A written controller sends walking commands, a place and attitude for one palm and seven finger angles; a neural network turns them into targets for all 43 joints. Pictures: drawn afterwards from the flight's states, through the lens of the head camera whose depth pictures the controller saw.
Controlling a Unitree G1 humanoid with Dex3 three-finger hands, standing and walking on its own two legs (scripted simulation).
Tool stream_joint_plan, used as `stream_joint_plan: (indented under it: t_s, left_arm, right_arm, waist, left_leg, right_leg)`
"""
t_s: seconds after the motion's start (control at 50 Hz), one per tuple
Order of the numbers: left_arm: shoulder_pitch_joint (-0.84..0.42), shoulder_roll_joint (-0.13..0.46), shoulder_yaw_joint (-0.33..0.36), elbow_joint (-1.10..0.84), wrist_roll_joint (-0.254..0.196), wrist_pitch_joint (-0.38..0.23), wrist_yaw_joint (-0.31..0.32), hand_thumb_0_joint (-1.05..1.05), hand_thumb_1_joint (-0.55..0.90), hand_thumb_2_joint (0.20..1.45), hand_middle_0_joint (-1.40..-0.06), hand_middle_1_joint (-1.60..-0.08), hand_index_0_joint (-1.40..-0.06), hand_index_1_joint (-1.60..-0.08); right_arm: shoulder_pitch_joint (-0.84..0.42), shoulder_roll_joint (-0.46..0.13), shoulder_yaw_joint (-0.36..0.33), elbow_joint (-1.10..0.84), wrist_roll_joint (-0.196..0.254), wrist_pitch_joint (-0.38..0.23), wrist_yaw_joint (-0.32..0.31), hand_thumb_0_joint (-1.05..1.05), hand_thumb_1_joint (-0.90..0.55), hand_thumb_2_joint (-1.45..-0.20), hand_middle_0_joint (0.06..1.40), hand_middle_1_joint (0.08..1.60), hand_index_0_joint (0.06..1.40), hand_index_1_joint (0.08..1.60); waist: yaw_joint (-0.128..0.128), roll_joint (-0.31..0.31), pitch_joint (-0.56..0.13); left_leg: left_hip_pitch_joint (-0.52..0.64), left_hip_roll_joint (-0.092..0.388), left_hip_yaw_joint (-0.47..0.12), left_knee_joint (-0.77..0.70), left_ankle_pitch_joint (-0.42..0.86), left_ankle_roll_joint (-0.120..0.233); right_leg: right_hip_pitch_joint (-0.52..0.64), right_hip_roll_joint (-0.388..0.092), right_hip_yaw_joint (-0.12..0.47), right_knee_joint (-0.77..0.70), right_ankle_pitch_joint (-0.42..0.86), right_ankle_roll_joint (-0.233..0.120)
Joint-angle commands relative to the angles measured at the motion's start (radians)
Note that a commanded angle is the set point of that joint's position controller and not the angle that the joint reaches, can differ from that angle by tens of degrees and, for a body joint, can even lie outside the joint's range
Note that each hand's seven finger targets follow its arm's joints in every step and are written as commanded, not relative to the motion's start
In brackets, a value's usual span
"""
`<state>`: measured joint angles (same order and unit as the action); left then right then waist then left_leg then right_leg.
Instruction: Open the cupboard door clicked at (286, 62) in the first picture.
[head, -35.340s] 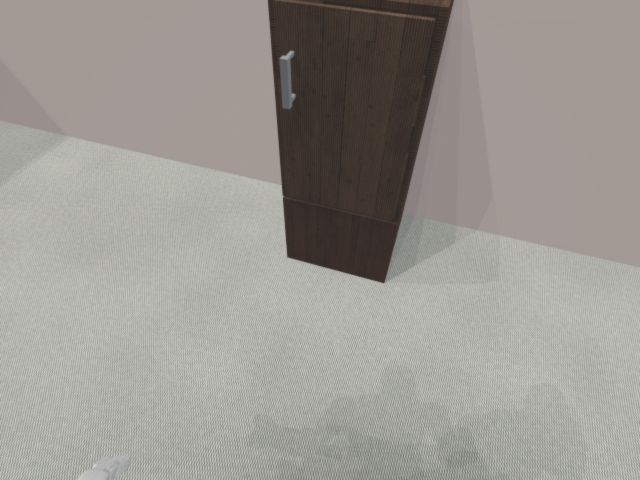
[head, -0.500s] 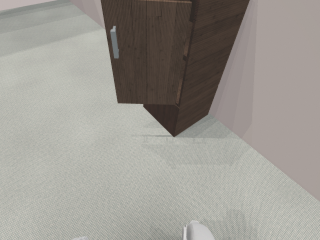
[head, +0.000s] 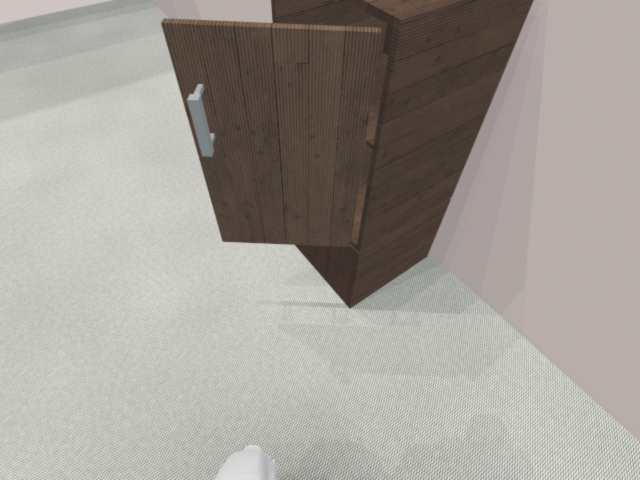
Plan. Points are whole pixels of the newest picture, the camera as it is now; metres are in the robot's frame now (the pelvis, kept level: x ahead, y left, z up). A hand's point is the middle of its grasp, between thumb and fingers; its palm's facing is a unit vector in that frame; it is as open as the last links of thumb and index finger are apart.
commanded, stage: take the last steps up to it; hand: left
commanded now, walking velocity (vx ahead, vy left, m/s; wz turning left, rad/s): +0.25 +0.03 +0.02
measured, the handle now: (203, 121) +0.72 +0.27 +0.01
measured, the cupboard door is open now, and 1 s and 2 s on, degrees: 52 52 52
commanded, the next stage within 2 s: come to a stop and stand still in 0.24 s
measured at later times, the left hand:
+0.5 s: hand (182, 447) +0.19 +0.22 -0.18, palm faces +0.02 -0.98 -0.21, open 7.3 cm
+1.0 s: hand (189, 439) +0.20 +0.21 -0.18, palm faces +0.04 -0.98 -0.20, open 7.3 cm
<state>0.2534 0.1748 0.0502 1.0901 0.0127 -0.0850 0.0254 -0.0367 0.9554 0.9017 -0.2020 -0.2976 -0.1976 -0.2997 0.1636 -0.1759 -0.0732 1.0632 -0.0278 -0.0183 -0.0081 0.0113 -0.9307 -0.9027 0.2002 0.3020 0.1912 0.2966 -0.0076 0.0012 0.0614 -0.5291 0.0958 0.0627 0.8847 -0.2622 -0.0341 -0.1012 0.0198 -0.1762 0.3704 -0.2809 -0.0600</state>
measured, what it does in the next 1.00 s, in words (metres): walks ahead: left foot, then right foot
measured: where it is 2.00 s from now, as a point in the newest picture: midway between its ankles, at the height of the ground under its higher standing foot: outside the picture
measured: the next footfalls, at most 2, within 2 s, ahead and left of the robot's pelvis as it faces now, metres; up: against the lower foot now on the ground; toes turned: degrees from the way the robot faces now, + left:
left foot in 0.16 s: +0.20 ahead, +0.15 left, +0.00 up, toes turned +2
right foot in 0.56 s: +0.22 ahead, -0.11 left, +0.00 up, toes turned -6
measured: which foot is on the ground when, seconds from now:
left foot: up 0.00-0.14, down 0.16-1.00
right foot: down 0.00-0.16, up 0.18-0.54, down 0.56-0.88, up 0.90-1.00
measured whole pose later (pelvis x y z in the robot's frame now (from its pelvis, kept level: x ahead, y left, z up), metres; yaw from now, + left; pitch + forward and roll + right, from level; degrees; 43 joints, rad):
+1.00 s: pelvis +0.14 +0.03 -0.01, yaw -1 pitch -1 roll +1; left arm 0.17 0.19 0.05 1.05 0.01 0.05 0.04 0.00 0.92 0.90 -0.20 -0.30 -0.20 -0.30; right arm 0.23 -0.14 -0.04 1.06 -0.03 0.02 -0.04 0.00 -0.91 -0.90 0.20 0.30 0.19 0.30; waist 0.01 -0.05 0.06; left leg -0.21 -0.01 0.13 0.49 -0.27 0.05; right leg -0.32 -0.06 -0.04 0.75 -0.44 0.00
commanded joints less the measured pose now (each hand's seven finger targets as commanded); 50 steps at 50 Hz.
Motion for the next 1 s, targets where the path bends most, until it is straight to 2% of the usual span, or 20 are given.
stream_joint_plan:
  t_s: [0.0, 0.04, 0.1, 0.12, 0.14, 0.16, 0.22, 0.3, 0.36, 0.42, 0.5, 0.56, 0.62, 0.68, 0.74, 0.78, 0.82, 0.86, 0.92, 0.98]
  left_arm:
    - [0.111, 0.09, 0.002, 0.011, 0.008, -0.01, -0.011, 0.0, 0.9, 0.9, -0.2, -0.3, -0.2, -0.3]
    - [0.127, 0.105, 0.003, 0.024, 0.012, -0.005, -0.012, 0.0, 0.9, 0.9, -0.2, -0.3, -0.2, -0.3]
    - [0.092, 0.12, 0.003, 0.023, 0.0, 0.002, -0.012, 0.0, 0.9, 0.9, -0.2, -0.3, -0.2, -0.3]
    - [0.103, 0.1, -0.003, 0.008, -0.005, 0.005, -0.016, 0.0, 0.9, 0.9, -0.2, -0.3, -0.2, -0.3]
    - [0.125, 0.046, -0.014, -0.015, -0.014, 0.004, -0.022, 0.0, 0.9, 0.9, -0.2, -0.3, -0.2, -0.3]
    - [0.072, 0.064, -0.01, -0.042, -0.006, 0.01, -0.014, 0.0, 0.9, 0.9, -0.2, -0.3, -0.2, -0.3]
    - [0.063, 0.046, 0.0, -0.023, 0.009, 0.039, -0.021, 0.0, 0.9, 0.9, -0.2, -0.3, -0.2, -0.3]
    - [0.132, 0.004, -0.004, -0.01, 0.014, 0.067, -0.024, 0.0, 0.9, 0.9, -0.2, -0.3, -0.2, -0.3]
    - [0.089, -0.019, -0.011, -0.028, 0.009, 0.076, -0.016, 0.0, 0.9, 0.9, -0.2, -0.3, -0.2, -0.3]
    - [0.076, -0.018, -0.021, -0.024, 0.003, 0.085, -0.003, 0.0, 0.9, 0.9, -0.2, -0.3, -0.2, -0.3]
    - [0.089, 0.056, -0.01, -0.023, 0.005, 0.086, 0.002, 0.0, 0.9, 0.9, -0.2, -0.3, -0.2, -0.3]
    - [0.027, 0.151, -0.008, -0.043, 0.002, 0.076, 0.007, 0.0, 0.9, 0.9, -0.2, -0.3, -0.2, -0.3]
    - [0.009, 0.147, -0.004, -0.052, -0.007, 0.074, 0.019, 0.0, 0.9, 0.9, -0.2, -0.3, -0.2, -0.3]
    - [-0.004, 0.154, 0.007, -0.059, -0.003, 0.082, 0.027, 0.0, 0.9, 0.9, -0.2, -0.3, -0.2, -0.3]
    - [-0.018, 0.163, 0.021, -0.068, 0.004, 0.088, 0.032, 0.0, 0.9, 0.9, -0.2, -0.3, -0.2, -0.3]
    - [-0.055, 0.161, 0.027, -0.084, 0.003, 0.093, 0.032, 0.0, 0.9, 0.9, -0.2, -0.3, -0.2, -0.3]
    - [-0.065, 0.115, 0.023, -0.103, -0.002, 0.103, 0.024, 0.0, 0.9, 0.9, -0.2, -0.3, -0.2, -0.3]
    - [-0.077, 0.063, 0.007, -0.108, 0.002, 0.12, 0.022, 0.0, 0.9, 0.9, -0.2, -0.3, -0.2, -0.3]
    - [-0.057, 0.058, 0.007, -0.093, 0.005, 0.13, 0.014, 0.0, 0.9, 0.9, -0.2, -0.3, -0.2, -0.3]
    - [-0.034, 0.044, -0.003, -0.077, 0.005, 0.117, 0.008, 0.0, 0.9, 0.9, -0.2, -0.3, -0.2, -0.3]
  right_arm:
    - [-0.037, 0.004, 0.021, -0.057, 0.005, -0.017, 0.027, 0.0, -0.9, -0.9, 0.2, 0.3, 0.2, 0.3]
    - [-0.067, -0.01, 0.024, -0.066, 0.005, -0.024, 0.028, 0.0, -0.9, -0.9, 0.2, 0.3, 0.2, 0.3]
    - [0.091, -0.062, 0.016, -0.014, 0.0, -0.038, 0.012, 0.0, -0.9, -0.9, 0.2, 0.3, 0.2, 0.3]
    - [0.204, -0.137, 0.0, 0.01, -0.007, -0.045, 0.003, 0.0, -0.9, -0.9, 0.2, 0.3, 0.2, 0.3]
    - [0.295, -0.236, -0.024, 0.017, -0.014, -0.044, -0.005, 0.0, -0.9, -0.9, 0.2, 0.3, 0.2, 0.3]
    - [0.3, -0.244, -0.018, 0.011, -0.003, -0.028, -0.015, 0.0, -0.9, -0.9, 0.2, 0.3, 0.2, 0.3]
    - [0.115, -0.135, 0.015, -0.047, 0.004, -0.035, -0.024, 0.0, -0.9, -0.9, 0.2, 0.3, 0.2, 0.3]
    - [0.103, -0.101, 0.029, -0.043, 0.008, -0.048, -0.025, 0.0, -0.9, -0.9, 0.2, 0.3, 0.2, 0.3]
    - [0.109, -0.079, 0.028, -0.043, 0.002, -0.046, -0.03, 0.0, -0.9, -0.9, 0.2, 0.3, 0.2, 0.3]
    - [0.108, -0.092, 0.034, -0.027, 0.004, -0.031, -0.036, 0.0, -0.9, -0.9, 0.2, 0.3, 0.2, 0.3]
    - [0.099, -0.092, 0.028, -0.004, 0.014, -0.002, -0.037, 0.0, -0.9, -0.9, 0.2, 0.3, 0.2, 0.3]
    - [0.176, -0.046, 0.031, 0.01, 0.027, 0.02, -0.02, 0.0, -0.9, -0.9, 0.2, 0.3, 0.2, 0.3]
    - [0.205, -0.055, 0.024, 0.033, 0.023, 0.035, -0.022, 0.0, -0.9, -0.9, 0.2, 0.3, 0.2, 0.3]
    - [0.193, -0.046, 0.02, 0.027, 0.021, 0.047, -0.022, 0.0, -0.9, -0.9, 0.2, 0.3, 0.2, 0.3]
    - [0.168, -0.043, 0.014, 0.008, 0.019, 0.057, -0.022, 0.0, -0.9, -0.9, 0.2, 0.3, 0.2, 0.3]
    - [0.196, -0.036, 0.012, 0.013, 0.019, 0.054, -0.02, 0.0, -0.9, -0.9, 0.2, 0.3, 0.2, 0.3]
    - [0.195, -0.075, 0.006, 0.006, 0.009, 0.044, -0.019, 0.0, -0.9, -0.9, 0.2, 0.3, 0.2, 0.3]
    - [0.137, -0.105, 0.005, -0.02, 0.003, 0.038, -0.026, 0.0, -0.9, -0.9, 0.2, 0.3, 0.2, 0.3]
    - [0.097, -0.105, 0.013, -0.041, -0.002, 0.027, -0.038, 0.0, -0.9, -0.9, 0.2, 0.3, 0.2, 0.3]
    - [0.083, -0.114, 0.014, -0.043, 0.001, 0.02, -0.037, 0.0, -0.9, -0.9, 0.2, 0.3, 0.2, 0.3]
  waist:
    - [0.033, -0.105, 0.012]
    - [0.031, -0.11, 0.023]
    - [-0.06, -0.068, -0.045]
    - [-0.102, 0.048, -0.126]
    - [-0.115, 0.295, -0.209]
    - [-0.11, 0.23, -0.197]
    - [-0.023, 0.113, -0.008]
    - [0.028, 0.094, -0.04]
    - [0.033, 0.016, -0.038]
    - [0.029, 0.066, -0.076]
    - [0.054, 0.078, -0.063]
    - [0.002, -0.081, -0.046]
    - [0.003, -0.205, -0.132]
    - [0.015, -0.183, -0.104]
    - [0.025, -0.184, -0.086]
    - [0.004, -0.134, -0.091]
    - [0.007, 0.055, -0.081]
    - [0.015, 0.224, -0.021]
    - [0.023, 0.177, 0.007]
    - [0.027, 0.123, -0.034]
  left_leg:
    - [0.018, -0.021, 0.019, -0.161, 0.002, 0.008]
    - [0.076, -0.042, 0.034, -0.224, -0.011, 0.019]
    - [0.396, -0.107, 0.078, -0.418, 0.112, 0.046]
    - [0.605, 0.019, -0.063, -0.42, 0.247, 0.097]
    - [0.749, 0.279, -0.375, -0.467, 0.446, 0.224]
    - [0.687, 0.342, -0.419, -0.524, 0.521, 0.287]
    - [0.367, 0.243, -0.264, -0.639, 0.228, 0.231]
    - [0.311, 0.179, -0.12, -0.673, 0.263, 0.194]
    - [0.282, 0.171, -0.084, -0.644, 0.459, 0.201]
    - [0.308, 0.161, -0.063, -0.569, 0.587, 0.185]
    - [0.278, 0.104, -0.064, -0.467, 0.352, 0.112]
    - [0.253, -0.038, -0.008, -0.413, -0.009, 0.024]
    - [0.328, -0.046, 0.012, -0.34, 0.054, 0.013]
    - [0.271, -0.061, 0.009, -0.295, -0.08, 0.002]
    - [0.244, -0.06, -0.001, -0.269, -0.159, -0.002]
    - [0.297, -0.044, -0.008, -0.377, -0.034, 0.003]
    - [0.383, 0.059, -0.107, -0.472, 0.247, 0.051]
    - [0.258, 0.173, -0.211, -0.614, 0.298, 0.153]
    - [0.244, 0.173, -0.189, -0.636, 0.261, 0.193]
    - [0.344, 0.152, -0.149, -0.592, 0.329, 0.185]
  right_leg:
    - [0.042, -0.304, 0.193, -0.111, 0.499, -0.103]
    - [0.037, -0.312, 0.202, -0.081, 0.514, -0.096]
    - [-0.043, -0.238, 0.119, 0.162, 0.651, -0.04]
    - [-0.192, -0.173, 0.078, 0.359, 0.46, 0.002]
    - [-0.392, -0.051, 0.023, 0.666, -0.178, 0.04]
    - [-0.437, -0.057, 0.113, 0.816, -0.329, 0.029]
    - [-0.428, -0.131, 0.177, 0.847, -0.158, 0.045]
    - [-0.364, -0.137, 0.154, 0.74, -0.054, 0.07]
    - [-0.29, -0.138, 0.153, 0.546, -0.014, 0.085]
    - [-0.186, -0.103, 0.123, 0.372, 0.002, 0.091]
    - [-0.061, -0.105, 0.139, 0.093, 0.175, 0.086]
    - [-0.098, -0.295, 0.286, 0.072, 0.507, -0.031]
    - [-0.062, -0.295, 0.284, 0.078, 0.64, -0.054]
    - [-0.031, -0.331, 0.302, 0.076, 0.736, -0.086]
    - [-0.041, -0.352, 0.323, 0.058, 0.691, -0.116]
    - [-0.08, -0.327, 0.299, 0.089, 0.561, -0.086]
    - [-0.195, -0.193, 0.185, 0.167, 0.272, 0.005]
    - [-0.174, -0.086, 0.106, 0.316, -0.115, 0.065]
    - [-0.219, -0.085, 0.17, 0.467, -0.214, 0.052]
    - [-0.206, -0.084, 0.147, 0.349, -0.159, 0.062]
